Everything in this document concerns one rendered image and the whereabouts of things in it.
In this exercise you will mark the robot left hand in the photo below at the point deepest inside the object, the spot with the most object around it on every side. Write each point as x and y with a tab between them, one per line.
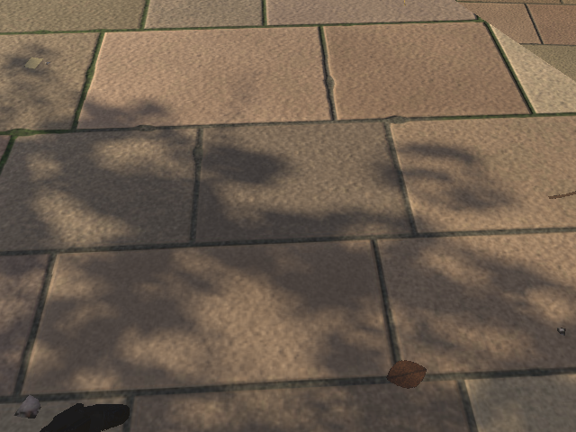
89	419

